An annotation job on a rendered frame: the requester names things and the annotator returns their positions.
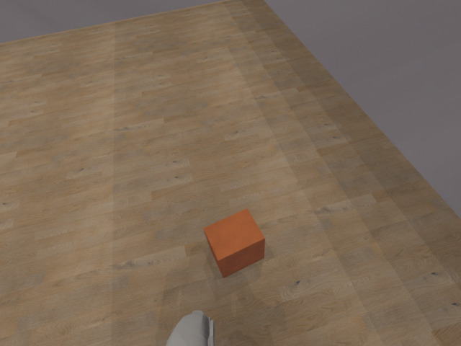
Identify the left robot thigh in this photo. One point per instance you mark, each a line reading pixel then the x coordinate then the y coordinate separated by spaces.
pixel 193 330

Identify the carton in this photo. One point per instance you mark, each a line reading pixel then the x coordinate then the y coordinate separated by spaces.
pixel 236 242

